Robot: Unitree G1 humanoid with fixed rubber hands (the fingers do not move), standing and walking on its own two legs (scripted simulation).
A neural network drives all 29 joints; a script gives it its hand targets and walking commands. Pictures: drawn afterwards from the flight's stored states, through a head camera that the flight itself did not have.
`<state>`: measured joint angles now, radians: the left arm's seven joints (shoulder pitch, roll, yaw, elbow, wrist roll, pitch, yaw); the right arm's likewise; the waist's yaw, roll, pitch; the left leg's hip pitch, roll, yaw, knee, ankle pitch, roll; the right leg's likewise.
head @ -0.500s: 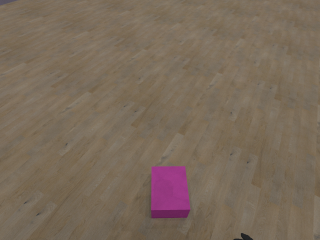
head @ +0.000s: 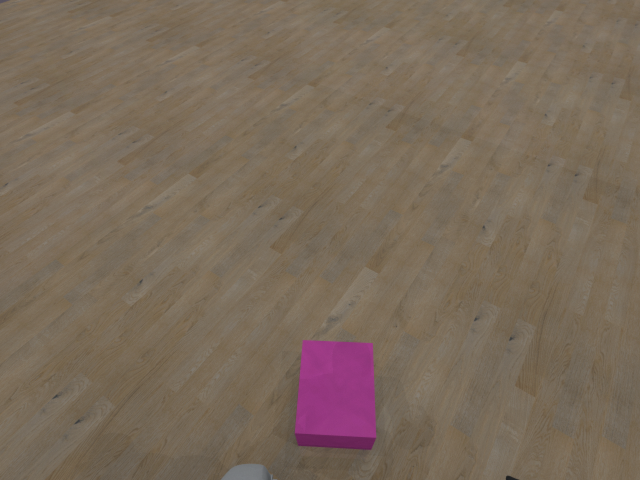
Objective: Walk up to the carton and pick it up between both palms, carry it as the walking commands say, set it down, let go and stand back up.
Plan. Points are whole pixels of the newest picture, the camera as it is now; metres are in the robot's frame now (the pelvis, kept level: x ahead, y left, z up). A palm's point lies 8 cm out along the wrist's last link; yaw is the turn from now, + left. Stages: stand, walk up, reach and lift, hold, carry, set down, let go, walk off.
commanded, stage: walk up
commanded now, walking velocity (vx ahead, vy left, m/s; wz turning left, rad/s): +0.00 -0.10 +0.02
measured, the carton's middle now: (336, 393) +0.43 -0.01 -0.69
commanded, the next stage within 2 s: stand in 1.36 s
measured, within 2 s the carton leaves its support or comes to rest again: neither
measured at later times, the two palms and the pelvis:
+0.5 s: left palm out of the picture +0.13 +0.26 -0.13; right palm out of the picture +0.13 -0.24 -0.13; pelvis +0.04 +0.00 -0.01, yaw +0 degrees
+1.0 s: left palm out of the picture +0.08 +0.27 -0.13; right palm out of the picture +0.09 -0.23 -0.12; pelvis +0.00 +0.01 -0.01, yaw +0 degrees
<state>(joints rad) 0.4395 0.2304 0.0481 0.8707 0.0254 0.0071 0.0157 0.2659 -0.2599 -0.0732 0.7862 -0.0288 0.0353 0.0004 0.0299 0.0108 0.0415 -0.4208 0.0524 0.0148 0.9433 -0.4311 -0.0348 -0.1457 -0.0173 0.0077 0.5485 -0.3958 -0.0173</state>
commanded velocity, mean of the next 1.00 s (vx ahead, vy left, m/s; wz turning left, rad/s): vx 0.00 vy -0.05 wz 0.00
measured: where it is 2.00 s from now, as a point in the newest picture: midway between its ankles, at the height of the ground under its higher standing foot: outside the picture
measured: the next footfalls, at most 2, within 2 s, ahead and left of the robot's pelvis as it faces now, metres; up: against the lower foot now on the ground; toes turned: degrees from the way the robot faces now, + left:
left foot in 0.12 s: +0.07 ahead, +0.14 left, +0.00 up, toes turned +5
right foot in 0.32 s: +0.04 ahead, -0.11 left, +0.00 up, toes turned +0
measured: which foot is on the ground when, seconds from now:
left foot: up 0.00-0.10, down 0.12-0.64, up 0.66-0.88, down 0.90-1.00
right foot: down 0.00-0.12, up 0.14-0.30, down 0.32-1.00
